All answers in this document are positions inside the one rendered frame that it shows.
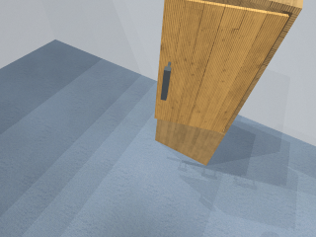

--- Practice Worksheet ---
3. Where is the handle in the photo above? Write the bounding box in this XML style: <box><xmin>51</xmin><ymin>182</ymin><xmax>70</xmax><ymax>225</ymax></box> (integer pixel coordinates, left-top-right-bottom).
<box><xmin>160</xmin><ymin>61</ymin><xmax>172</xmax><ymax>101</ymax></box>

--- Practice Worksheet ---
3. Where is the cupboard door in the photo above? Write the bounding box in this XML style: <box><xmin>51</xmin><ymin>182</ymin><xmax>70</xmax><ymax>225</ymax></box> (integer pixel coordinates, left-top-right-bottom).
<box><xmin>154</xmin><ymin>0</ymin><xmax>289</xmax><ymax>132</ymax></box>

